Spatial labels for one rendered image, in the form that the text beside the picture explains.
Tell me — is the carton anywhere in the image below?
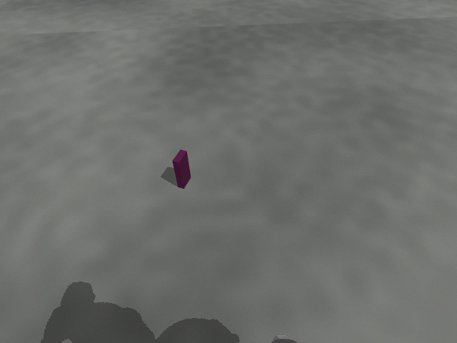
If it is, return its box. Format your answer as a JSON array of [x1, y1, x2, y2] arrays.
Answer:
[[172, 150, 191, 189]]

